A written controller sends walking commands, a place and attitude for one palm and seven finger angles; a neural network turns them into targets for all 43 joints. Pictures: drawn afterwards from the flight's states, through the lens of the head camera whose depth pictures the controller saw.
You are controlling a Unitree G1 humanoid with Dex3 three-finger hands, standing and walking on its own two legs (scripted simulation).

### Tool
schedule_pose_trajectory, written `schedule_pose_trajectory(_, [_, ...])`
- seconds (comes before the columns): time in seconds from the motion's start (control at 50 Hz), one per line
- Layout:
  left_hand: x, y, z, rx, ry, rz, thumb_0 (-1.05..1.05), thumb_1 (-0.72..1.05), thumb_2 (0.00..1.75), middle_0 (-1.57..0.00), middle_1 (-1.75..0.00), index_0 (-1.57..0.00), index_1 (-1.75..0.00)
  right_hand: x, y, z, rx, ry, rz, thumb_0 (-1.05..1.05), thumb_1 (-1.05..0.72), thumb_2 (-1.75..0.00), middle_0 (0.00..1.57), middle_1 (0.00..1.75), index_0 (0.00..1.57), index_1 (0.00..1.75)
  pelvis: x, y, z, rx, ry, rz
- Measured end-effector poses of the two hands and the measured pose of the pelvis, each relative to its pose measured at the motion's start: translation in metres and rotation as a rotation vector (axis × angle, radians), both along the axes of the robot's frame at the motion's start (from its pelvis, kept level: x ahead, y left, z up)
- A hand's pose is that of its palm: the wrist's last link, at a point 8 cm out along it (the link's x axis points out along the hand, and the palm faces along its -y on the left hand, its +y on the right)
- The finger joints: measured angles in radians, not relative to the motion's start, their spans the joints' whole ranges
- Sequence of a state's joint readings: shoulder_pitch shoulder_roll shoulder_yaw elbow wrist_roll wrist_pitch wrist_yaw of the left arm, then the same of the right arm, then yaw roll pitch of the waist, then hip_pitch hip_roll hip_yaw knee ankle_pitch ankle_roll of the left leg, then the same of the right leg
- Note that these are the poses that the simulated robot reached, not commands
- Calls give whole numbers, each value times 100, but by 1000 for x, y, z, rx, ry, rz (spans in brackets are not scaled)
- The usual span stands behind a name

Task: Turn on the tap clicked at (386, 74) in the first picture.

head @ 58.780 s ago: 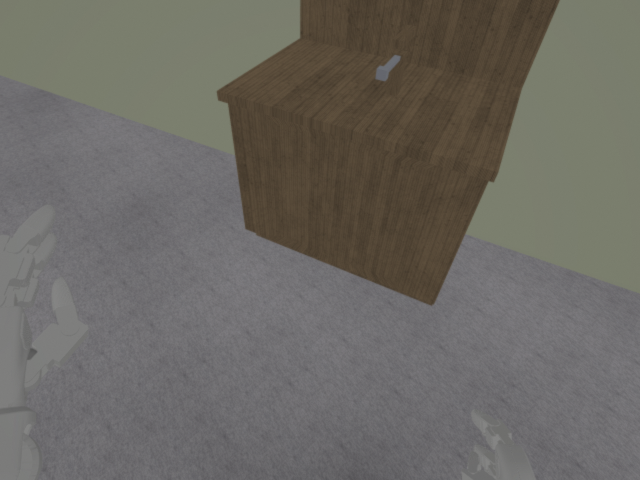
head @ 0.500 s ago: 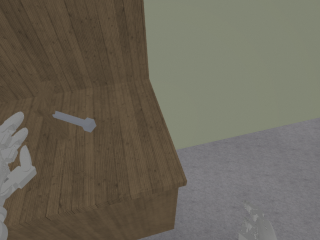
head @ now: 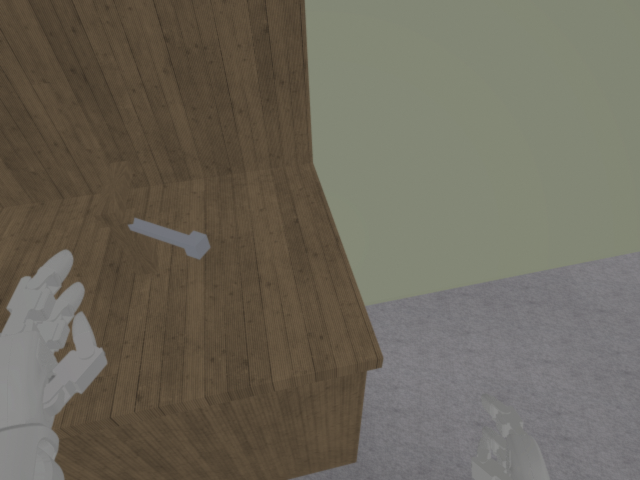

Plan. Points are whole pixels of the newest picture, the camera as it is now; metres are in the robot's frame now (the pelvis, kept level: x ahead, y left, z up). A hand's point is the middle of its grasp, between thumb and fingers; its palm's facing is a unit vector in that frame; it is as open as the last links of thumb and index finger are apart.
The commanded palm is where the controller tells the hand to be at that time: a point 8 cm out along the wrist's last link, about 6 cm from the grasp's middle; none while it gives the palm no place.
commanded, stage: turn the palm inward beside the body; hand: left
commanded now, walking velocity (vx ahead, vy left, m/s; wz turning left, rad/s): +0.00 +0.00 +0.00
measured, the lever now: (196, 245) +0.41 +0.25 +0.07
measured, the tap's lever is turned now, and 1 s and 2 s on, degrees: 54 54 54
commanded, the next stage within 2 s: reach beside the lever's end, fingers flat in 0.92 s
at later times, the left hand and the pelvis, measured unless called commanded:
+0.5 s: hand (112, 372) +0.18 +0.23 +0.13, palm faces +0.50 -0.86 -0.14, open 7.4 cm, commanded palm +0.12 +0.27 +0.14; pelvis +0.00 +0.00 +0.00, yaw +1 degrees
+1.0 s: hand (121, 363) +0.19 +0.22 +0.14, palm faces +0.50 -0.86 -0.13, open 7.4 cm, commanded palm +0.13 +0.26 +0.14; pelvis +0.00 -0.01 +0.00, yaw +0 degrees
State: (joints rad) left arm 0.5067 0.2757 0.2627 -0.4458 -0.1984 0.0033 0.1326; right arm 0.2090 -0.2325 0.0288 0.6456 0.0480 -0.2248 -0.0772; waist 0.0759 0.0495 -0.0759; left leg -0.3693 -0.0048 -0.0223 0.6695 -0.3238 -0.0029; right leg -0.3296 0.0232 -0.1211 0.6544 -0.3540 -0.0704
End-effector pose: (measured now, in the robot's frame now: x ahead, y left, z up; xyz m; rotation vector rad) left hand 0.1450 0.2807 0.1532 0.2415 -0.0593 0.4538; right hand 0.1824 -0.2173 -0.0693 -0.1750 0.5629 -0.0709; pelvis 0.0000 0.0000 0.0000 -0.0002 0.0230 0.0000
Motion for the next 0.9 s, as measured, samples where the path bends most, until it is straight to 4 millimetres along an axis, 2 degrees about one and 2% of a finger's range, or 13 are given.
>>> schedule_pose_trajectory(0.16, [-13, -8, -7, -42, 8, 27, 2, 90, 90, -20, -30, -21, -30, -4, -1, 2, -4, -12, 10, 1, -90, -90, 20, 30, 20, 30, -8, -2, 0, -3, -16, 5])
schedule_pose_trajectory(0.34, [-18, -17, -13, -74, 22, 43, 2, 90, 90, -20, -30, -21, -30, -2, -3, 1, -10, -15, 14, 1, -90, -90, 20, 30, 20, 30, -8, -3, -1, -5, -19, 9])
schedule_pose_trajectory(0.72, [-3, -21, -14, -123, 40, 65, 2, 90, 90, -20, -30, -21, -30, 13, -3, 2, -7, -10, 16, 1, -90, -90, 20, 30, 20, 30, 6, -6, 2, 2, -15, 10])
schedule_pose_trajectory(0.9, [-2, -22, -11, -117, 28, 72, 2, 90, 90, -20, -30, -21, -30, 13, -7, 4, -7, -11, 6, 1, -90, -90, 20, 30, 20, 30, 7, -7, 3, 4, -21, 6])
